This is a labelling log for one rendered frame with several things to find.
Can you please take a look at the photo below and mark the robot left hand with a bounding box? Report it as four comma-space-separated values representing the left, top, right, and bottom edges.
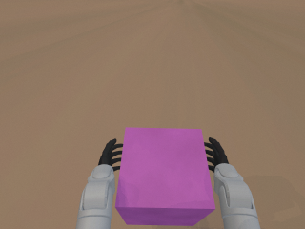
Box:
98, 138, 124, 171

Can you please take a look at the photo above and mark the robot right forearm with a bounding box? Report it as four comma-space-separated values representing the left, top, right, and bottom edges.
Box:
213, 163, 261, 229

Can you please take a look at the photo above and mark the carton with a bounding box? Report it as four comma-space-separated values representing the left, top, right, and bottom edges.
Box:
115, 127, 215, 226

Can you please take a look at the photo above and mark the robot left forearm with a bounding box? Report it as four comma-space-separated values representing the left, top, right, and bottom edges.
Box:
75, 164, 115, 229

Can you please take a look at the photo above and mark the robot right hand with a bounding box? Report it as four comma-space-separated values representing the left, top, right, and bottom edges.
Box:
204, 137, 229, 172

